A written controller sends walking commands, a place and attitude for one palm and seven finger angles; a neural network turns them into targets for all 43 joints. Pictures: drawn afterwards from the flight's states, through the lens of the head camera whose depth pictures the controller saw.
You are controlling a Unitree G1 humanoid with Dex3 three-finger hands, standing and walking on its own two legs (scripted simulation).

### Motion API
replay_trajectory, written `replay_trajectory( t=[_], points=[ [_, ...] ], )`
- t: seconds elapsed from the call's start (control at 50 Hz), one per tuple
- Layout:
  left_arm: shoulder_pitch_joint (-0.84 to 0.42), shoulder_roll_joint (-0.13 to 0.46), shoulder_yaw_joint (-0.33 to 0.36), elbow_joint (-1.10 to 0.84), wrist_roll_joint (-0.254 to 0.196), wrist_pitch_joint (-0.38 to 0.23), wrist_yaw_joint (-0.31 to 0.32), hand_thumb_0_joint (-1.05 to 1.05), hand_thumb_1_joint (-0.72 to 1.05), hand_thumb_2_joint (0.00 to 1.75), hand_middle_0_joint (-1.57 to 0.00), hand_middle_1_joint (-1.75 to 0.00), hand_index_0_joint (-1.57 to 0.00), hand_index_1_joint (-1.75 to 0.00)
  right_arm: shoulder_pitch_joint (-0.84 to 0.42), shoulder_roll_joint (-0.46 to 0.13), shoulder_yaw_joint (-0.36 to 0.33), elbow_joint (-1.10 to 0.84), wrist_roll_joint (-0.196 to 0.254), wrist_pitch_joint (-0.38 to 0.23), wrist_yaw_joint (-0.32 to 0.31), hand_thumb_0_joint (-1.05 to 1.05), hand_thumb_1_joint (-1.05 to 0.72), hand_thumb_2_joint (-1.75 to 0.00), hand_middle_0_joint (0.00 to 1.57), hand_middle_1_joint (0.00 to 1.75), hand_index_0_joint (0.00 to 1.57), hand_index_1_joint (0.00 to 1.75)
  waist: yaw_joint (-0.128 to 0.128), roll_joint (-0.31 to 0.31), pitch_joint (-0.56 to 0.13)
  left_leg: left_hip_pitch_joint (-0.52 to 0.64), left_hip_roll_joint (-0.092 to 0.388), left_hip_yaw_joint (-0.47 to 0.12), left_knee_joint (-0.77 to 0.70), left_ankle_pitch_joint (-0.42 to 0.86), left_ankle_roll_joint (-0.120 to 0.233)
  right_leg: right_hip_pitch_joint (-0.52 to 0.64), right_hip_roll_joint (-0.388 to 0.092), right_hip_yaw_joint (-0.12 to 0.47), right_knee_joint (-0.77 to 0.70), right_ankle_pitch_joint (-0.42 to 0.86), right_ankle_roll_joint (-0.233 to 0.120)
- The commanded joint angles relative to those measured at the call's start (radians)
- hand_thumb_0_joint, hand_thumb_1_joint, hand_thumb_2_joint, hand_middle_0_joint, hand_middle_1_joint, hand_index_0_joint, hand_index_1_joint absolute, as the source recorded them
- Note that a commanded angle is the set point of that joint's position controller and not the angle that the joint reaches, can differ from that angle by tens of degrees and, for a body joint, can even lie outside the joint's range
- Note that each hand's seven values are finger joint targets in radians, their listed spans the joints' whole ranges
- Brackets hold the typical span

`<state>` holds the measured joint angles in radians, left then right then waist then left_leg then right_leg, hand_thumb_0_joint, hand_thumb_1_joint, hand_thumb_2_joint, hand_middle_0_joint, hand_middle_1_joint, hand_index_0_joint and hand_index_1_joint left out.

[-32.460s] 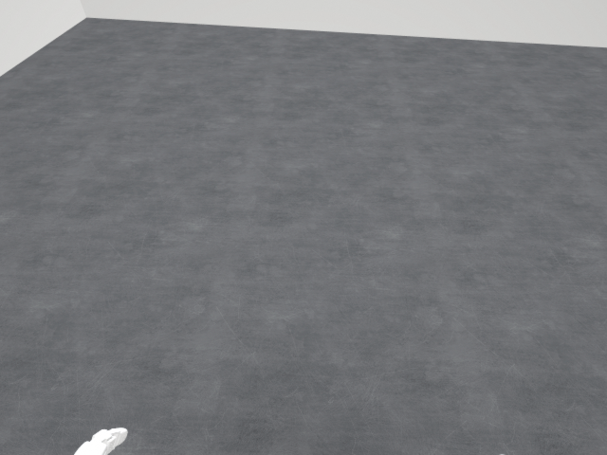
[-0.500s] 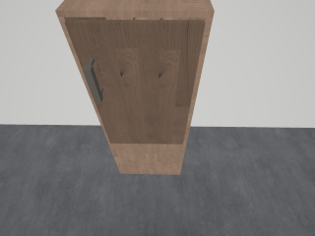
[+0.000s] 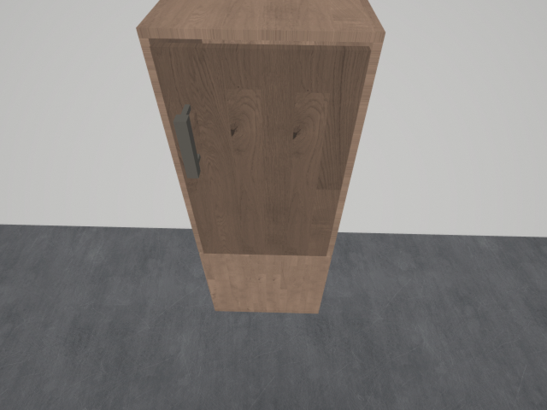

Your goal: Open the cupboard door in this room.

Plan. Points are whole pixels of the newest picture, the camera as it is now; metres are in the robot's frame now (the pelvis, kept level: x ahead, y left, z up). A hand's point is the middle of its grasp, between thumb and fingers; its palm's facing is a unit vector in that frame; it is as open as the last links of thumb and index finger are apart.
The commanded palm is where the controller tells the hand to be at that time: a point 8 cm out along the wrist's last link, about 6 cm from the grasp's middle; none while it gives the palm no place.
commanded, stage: look again from close up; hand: left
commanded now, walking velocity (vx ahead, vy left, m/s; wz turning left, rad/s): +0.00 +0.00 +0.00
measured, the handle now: (190, 141) +0.56 +0.20 +0.09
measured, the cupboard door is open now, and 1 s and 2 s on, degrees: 0 0 0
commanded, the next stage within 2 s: raise the hand with hooked fingers in 0.28 s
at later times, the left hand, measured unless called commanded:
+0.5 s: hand out of the picture +0.10 +0.20 -0.11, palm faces +0.23 -0.94 -0.25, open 7.3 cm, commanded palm +0.10 +0.24 -0.05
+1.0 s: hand (135, 380) +0.16 +0.20 +0.01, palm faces +0.14 -0.99 -0.08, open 9.8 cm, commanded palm +0.15 +0.26 +0.00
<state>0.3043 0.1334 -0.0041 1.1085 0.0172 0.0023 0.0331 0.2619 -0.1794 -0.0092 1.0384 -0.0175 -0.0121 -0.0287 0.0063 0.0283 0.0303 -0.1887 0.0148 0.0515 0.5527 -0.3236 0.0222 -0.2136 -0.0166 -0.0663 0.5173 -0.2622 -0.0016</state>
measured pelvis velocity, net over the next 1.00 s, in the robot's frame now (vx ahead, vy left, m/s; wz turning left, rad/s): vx -0.02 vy -0.03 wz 0.07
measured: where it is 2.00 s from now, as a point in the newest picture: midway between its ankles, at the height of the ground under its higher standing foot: outside the picture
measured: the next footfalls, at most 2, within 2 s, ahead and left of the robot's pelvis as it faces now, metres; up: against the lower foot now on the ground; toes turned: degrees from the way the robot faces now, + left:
none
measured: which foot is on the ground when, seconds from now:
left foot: down 0.00-1.00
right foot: down 0.00-1.00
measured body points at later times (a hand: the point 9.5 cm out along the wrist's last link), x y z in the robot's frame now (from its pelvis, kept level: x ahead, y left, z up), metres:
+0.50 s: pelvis +0.00 +0.00 +0.00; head +0.01 -0.01 +0.45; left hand +0.09 +0.25 -0.09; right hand +0.02 -0.23 -0.15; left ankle -0.01 +0.10 -0.73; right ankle +0.01 -0.12 -0.73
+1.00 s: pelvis -0.02 -0.03 -0.07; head +0.04 -0.01 +0.37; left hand +0.15 +0.25 +0.01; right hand +0.24 -0.23 -0.12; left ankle -0.01 +0.10 -0.73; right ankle +0.01 -0.12 -0.73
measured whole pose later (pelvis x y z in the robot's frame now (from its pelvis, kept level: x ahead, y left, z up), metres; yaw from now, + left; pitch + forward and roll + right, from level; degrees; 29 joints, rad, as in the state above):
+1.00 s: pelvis -0.02 -0.03 -0.07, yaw +4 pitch +11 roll -3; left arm 0.42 0.22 0.25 -0.04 -0.33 -0.56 -0.38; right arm 0.12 -0.26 -0.01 0.55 0.02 -0.26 -0.04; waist 0.08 0.01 -0.09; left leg -0.79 0.04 -0.07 1.13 -0.54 -0.03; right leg -0.76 -0.02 -0.18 1.06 -0.50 -0.05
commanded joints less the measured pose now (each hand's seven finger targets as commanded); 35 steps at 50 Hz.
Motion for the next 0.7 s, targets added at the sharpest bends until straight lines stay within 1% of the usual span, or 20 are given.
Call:
replay_trajectory(
  t=[0.0, 0.06, 0.18, 0.3, 0.34, 0.36, 0.38, 0.4, 0.42, 0.44, 0.46, 0.48, 0.5, 0.52, 0.54, 0.58, 0.6, 0.62, 0.66, 0.68],
  points=[
    [0.041, 0.092, 0.009, -0.044, 0.004, -0.013, -0.003, 0.00, 0.90, 0.90, -0.20, -0.30, -0.20, -0.30, 0.033, -0.087, -0.007, -0.054, -0.001, -0.014, 0.003, 0.00, -0.90, -0.90, 0.20, 0.30, 0.20, 0.30, 0.009, 0.039, 0.151, -0.193, 0.116, -0.163, -0.297, -0.137, 0.037, -0.031, -0.043, 0.065, -0.067, -0.052, -0.030],
    [0.053, 0.095, 0.008, -0.040, 0.006, -0.013, -0.007, 0.00, 0.90, 0.90, -0.20, -0.30, -0.20, -0.30, 0.059, -0.091, -0.006, -0.045, -0.001, -0.018, 0.003, 0.00, -0.90, -0.90, 0.20, 0.30, 0.20, 0.30, 0.008, -0.023, 0.131, -0.179, 0.108, -0.163, -0.310, -0.162, 0.040, -0.028, -0.050, 0.069, -0.071, -0.051, -0.028],
    [0.065, 0.096, 0.009, -0.038, 0.004, -0.016, -0.008, 0.00, 0.90, 0.90, -0.20, -0.30, -0.20, -0.30, 0.077, -0.089, -0.003, -0.023, -0.001, -0.020, 0.003, 0.00, -0.90, -0.90, 0.20, 0.30, 0.20, 0.30, 0.009, -0.016, 0.090, -0.154, 0.100, -0.158, -0.310, -0.158, 0.044, -0.025, -0.060, 0.077, -0.076, -0.046, -0.028],
    [0.065, 0.098, 0.007, -0.024, -0.002, -0.028, -0.006, 0.00, 0.90, 0.90, -0.20, -0.30, -0.20, -0.30, 0.106, -0.064, 0.004, 0.015, 0.003, -0.030, 0.001, 0.00, -0.90, -0.90, 0.20, 0.30, 0.20, 0.30, 0.002, -0.052, 0.023, -0.068, 0.084, -0.109, -0.239, 0.049, 0.037, -0.008, -0.085, 0.104, -0.092, 0.043, -0.031],
    [0.062, 0.098, 0.008, -0.022, -0.003, -0.029, -0.004, 0.00, 0.90, 0.90, -0.20, -0.30, -0.20, -0.30, 0.113, -0.056, 0.007, 0.028, 0.004, -0.031, 0.000, 0.00, -0.90, -0.90, 0.20, 0.30, 0.20, 0.30, 0.002, -0.044, 0.029, -0.060, 0.081, -0.100, -0.225, 0.102, 0.034, -0.007, -0.087, 0.107, -0.089, 0.069, -0.032],
    [0.129, 0.129, 0.005, 0.013, 0.005, -0.039, 0.040, 0.00, 0.90, 0.90, -0.20, -0.30, -0.20, -0.30, 0.012, -0.106, -0.002, -0.031, 0.015, -0.028, 0.010, 0.00, -0.90, -0.90, 0.20, 0.30, 0.20, 0.30, 0.036, -0.202, 0.037, -0.104, 0.112, -0.061, -0.041, 0.232, 0.000, 0.000, -0.120, 0.123, -0.087, 0.352, -0.014],
    [-0.621, 0.342, 0.112, -1.501, -0.194, -0.264, 0.038, 0.00, 0.88, 0.89, -0.20, -0.32, -0.20, -0.32, 0.039, -0.260, -0.023, -0.366, 0.059, -0.176, -0.044, 0.00, -0.90, -0.90, 0.20, 0.30, 0.20, 0.30, -0.116, 0.021, -0.451, 0.141, -0.006, -0.052, -0.135, 0.262, 0.008, 0.057, -0.011, 0.050, -0.015, 0.248, -0.023],
    [-0.243, 0.300, 0.121, -1.247, -0.111, -0.204, 0.089, 0.00, 0.85, 0.88, -0.20, -0.33, -0.20, -0.33, -0.077, -0.176, 0.010, -0.301, 0.061, -0.266, -0.078, 0.00, -0.90, -0.90, 0.20, 0.30, 0.20, 0.30, -0.020, 0.144, -0.407, 0.139, 0.016, -0.034, -0.148, 0.323, 0.012, 0.021, 0.012, 0.042, 0.024, 0.105, -0.046],
    [-0.200, 0.232, 0.095, -1.161, -0.129, -0.152, 0.143, 0.00, 0.83, 0.87, -0.21, -0.34, -0.21, -0.34, -0.060, -0.170, -0.012, -0.237, 0.067, -0.300, -0.078, 0.00, -0.90, -0.90, 0.20, 0.30, 0.20, 0.30, -0.038, 0.177, -0.296, 0.049, 0.016, -0.037, -0.152, 0.215, -0.020, -0.038, 0.005, 0.006, 0.025, 0.027, -0.036],
    [0.104, 0.001, -0.013, -0.969, -0.140, -0.063, 0.136, 0.00, 0.81, 0.86, -0.21, -0.36, -0.21, -0.36, -0.019, -0.127, -0.016, -0.227, 0.070, -0.300, -0.060, 0.00, -0.90, -0.90, 0.20, 0.30, 0.20, 0.30, -0.042, 0.098, -0.157, -0.042, 0.022, -0.064, -0.166, 0.124, -0.024, -0.095, 0.001, -0.025, 0.018, 0.010, -0.026],
    [-0.024, 0.006, -0.030, -1.189, -0.186, -0.088, 0.114, 0.00, 0.78, 0.85, -0.21, -0.37, -0.21, -0.37, -0.047, -0.153, -0.012, -0.315, 0.084, -0.312, -0.060, 0.00, -0.90, -0.90, 0.20, 0.30, 0.20, 0.30, -0.039, 0.095, -0.062, -0.099, 0.015, -0.085, -0.154, 0.067, -0.021, -0.102, -0.005, -0.024, 0.012, 0.001, -0.019],
    [-0.019, 0.072, 0.024, -1.228, -0.173, -0.129, 0.102, 0.00, 0.76, 0.84, -0.21, -0.39, -0.21, -0.39, -0.065, -0.179, -0.028, -0.333, 0.073, -0.332, -0.069, 0.00, -0.90, -0.90, 0.20, 0.30, 0.20, 0.30, -0.048, 0.060, -0.088, -0.104, 0.010, -0.084, -0.119, 0.047, -0.017, -0.121, -0.004, -0.021, -0.001, -0.019, -0.022],
    [0.011, 0.080, 0.046, -1.204, -0.156, -0.171, 0.089, 0.00, 0.74, 0.83, -0.21, -0.40, -0.21, -0.40, -0.068, -0.180, -0.034, -0.356, 0.052, -0.347, -0.068, 0.00, -0.90, -0.90, 0.20, 0.30, 0.20, 0.30, -0.053, 0.005, -0.051, -0.150, -0.009, -0.082, -0.074, 0.056, -0.013, -0.164, 0.003, -0.027, 0.002, -0.033, -0.022],
    [0.097, 0.106, 0.113, -1.100, -0.157, -0.199, 0.062, 0.00, 0.71, 0.82, -0.21, -0.42, -0.21, -0.42, -0.062, -0.185, -0.049, -0.385, 0.044, -0.348, -0.056, 0.00, -0.90, -0.90, 0.20, 0.30, 0.20, 0.30, -0.033, -0.092, -0.030, -0.209, -0.021, -0.086, -0.034, 0.080, -0.013, -0.187, 0.007, -0.036, 0.016, -0.051, -0.023],
    [0.210, 0.049, 0.106, -1.026, -0.170, -0.243, 0.015, 0.00, 0.69, 0.81, -0.22, -0.43, -0.22, -0.43, -0.065, -0.170, -0.057, -0.417, 0.037, -0.344, -0.042, 0.00, -0.90, -0.90, 0.20, 0.30, 0.20, 0.30, 0.000, -0.221, -0.034, -0.251, -0.022, -0.076, 0.007, 0.121, -0.015, -0.219, 0.014, -0.047, 0.049, -0.054, -0.020],
    [0.440, 0.014, 0.151, -0.912, -0.217, -0.359, -0.105, 0.00, 0.64, 0.79, -0.22, -0.47, -0.22, -0.47, -0.101, -0.163, -0.086, -0.470, 0.027, -0.331, -0.011, 0.00, -0.90, -0.90, 0.20, 0.30, 0.20, 0.30, 0.056, -0.348, -0.048, -0.364, -0.030, -0.051, 0.107, 0.138, -0.028, -0.264, 0.021, -0.048, 0.141, -0.011, -0.020],
    [0.504, 0.024, 0.182, -0.921, -0.247, -0.420, -0.177, 0.00, 0.62, 0.78, -0.22, -0.48, -0.22, -0.48, -0.113, -0.166, -0.097, -0.500, 0.027, -0.320, 0.006, 0.00, -0.90, -0.90, 0.20, 0.30, 0.20, 0.30, 0.077, -0.342, -0.080, -0.401, -0.039, -0.037, 0.144, 0.156, -0.035, -0.240, 0.019, -0.038, 0.183, 0.064, -0.021],
    [0.549, 0.073, 0.254, -0.891, -0.267, -0.470, -0.255, 0.00, 0.60, 0.77, -0.22, -0.50, -0.22, -0.50, -0.117, -0.173, -0.110, -0.527, 0.034, -0.305, 0.026, 0.00, -0.90, -0.90, 0.20, 0.30, 0.20, 0.30, 0.101, -0.278, -0.111, -0.415, -0.050, -0.029, 0.179, 0.199, -0.046, -0.201, 0.009, -0.018, 0.227, 0.169, -0.029],
    [0.485, 0.141, 0.303, -0.950, -0.299, -0.553, -0.382, 0.00, 0.55, 0.75, -0.22, -0.53, -0.22, -0.53, -0.163, -0.187, -0.113, -0.594, 0.034, -0.291, 0.039, 0.00, -0.90, -0.90, 0.20, 0.30, 0.20, 0.30, 0.086, -0.185, -0.174, -0.461, -0.065, -0.008, 0.257, 0.207, -0.045, -0.193, -0.013, 0.021, 0.291, 0.286, -0.023],
    [0.460, 0.178, 0.334, -0.994, -0.296, -0.551, -0.404, 0.00, 0.53, 0.74, -0.23, -0.54, -0.23, -0.54, -0.172, -0.185, -0.111, -0.625, 0.036, -0.281, 0.039, 0.00, -0.90, -0.90, 0.20, 0.30, 0.20, 0.30, 0.098, -0.126, -0.204, -0.480, -0.071, 0.004, 0.271, 0.198, -0.037, -0.193, -0.018, 0.038, 0.305, 0.291, -0.022]
  ],
)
